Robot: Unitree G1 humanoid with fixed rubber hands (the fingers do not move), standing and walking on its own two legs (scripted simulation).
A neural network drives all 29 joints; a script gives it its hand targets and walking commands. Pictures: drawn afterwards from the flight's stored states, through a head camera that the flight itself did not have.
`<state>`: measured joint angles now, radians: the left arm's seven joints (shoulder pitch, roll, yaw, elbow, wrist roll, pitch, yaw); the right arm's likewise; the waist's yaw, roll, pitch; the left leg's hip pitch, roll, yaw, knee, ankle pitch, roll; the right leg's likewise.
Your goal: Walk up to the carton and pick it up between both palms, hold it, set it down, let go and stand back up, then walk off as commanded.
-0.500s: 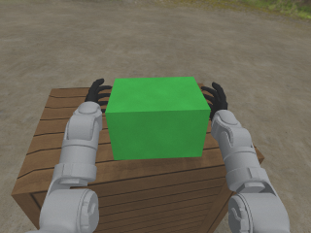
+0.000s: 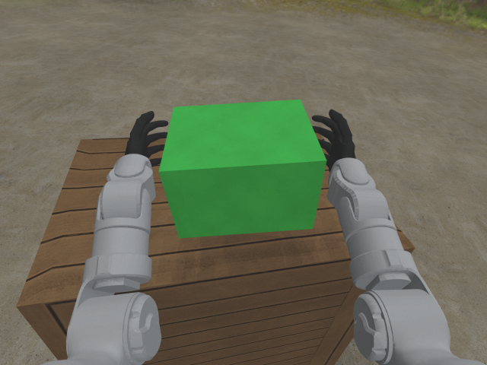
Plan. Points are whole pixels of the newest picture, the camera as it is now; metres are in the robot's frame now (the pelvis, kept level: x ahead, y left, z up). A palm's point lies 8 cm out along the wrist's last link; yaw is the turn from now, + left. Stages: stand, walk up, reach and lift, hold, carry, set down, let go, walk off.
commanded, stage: set down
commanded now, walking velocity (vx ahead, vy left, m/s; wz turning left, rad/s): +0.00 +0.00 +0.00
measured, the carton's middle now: (241, 166) +0.42 +0.02 +0.18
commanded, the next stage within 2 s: none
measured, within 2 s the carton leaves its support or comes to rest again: neither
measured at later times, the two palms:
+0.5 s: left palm (154, 169) +0.43 +0.18 +0.15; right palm (326, 173) +0.44 -0.14 +0.16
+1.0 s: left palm (156, 182) +0.43 +0.18 +0.12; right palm (325, 181) +0.44 -0.14 +0.15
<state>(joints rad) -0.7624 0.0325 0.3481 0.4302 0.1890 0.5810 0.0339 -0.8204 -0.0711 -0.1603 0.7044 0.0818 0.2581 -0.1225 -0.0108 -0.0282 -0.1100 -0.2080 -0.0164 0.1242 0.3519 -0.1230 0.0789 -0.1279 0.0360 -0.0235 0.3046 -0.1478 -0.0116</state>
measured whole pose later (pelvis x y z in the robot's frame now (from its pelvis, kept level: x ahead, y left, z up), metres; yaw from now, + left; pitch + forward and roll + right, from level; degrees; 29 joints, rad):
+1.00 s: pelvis +0.04 +0.00 +0.00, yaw +0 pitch +0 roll -2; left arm -0.71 0.02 0.36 0.63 0.23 0.37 0.02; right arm -0.77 -0.04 -0.21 0.88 -0.06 0.02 -0.10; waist -0.01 -0.02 -0.03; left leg -0.18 -0.02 0.12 0.35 -0.17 0.08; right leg -0.07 0.04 -0.02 0.24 -0.16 -0.01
